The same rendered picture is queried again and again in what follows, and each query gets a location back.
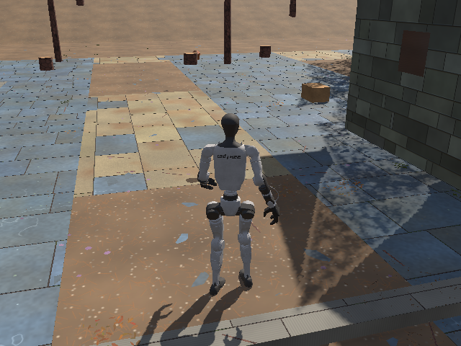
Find right robot forearm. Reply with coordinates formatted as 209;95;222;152
259;175;276;208

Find left robot hand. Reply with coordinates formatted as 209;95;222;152
200;178;217;190

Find left robot thigh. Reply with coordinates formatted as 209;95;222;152
206;201;225;252

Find robot left shin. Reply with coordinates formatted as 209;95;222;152
210;239;223;286

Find left robot upper arm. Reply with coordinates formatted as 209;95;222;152
198;144;216;181

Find right robot upper arm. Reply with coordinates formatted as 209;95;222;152
245;145;265;186

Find right robot hand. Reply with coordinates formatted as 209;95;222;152
264;204;279;225

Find left robot forearm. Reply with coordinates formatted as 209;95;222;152
197;171;208;185

